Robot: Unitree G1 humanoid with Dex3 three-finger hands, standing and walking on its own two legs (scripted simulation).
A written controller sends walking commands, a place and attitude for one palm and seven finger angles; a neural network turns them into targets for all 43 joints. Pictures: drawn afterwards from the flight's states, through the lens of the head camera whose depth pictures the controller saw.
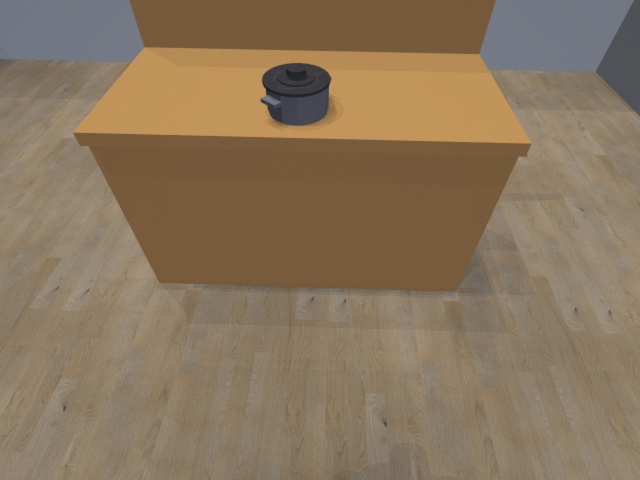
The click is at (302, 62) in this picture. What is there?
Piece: lid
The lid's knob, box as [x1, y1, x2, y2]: [286, 64, 305, 76]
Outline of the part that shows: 286,67 286,73 291,76 300,76 305,73 305,67 301,64 290,64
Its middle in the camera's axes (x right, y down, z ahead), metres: -0.07 -0.43 +0.99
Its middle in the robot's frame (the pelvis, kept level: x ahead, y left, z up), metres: +1.04 +0.12 +0.03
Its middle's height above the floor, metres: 0.81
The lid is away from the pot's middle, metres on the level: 0.00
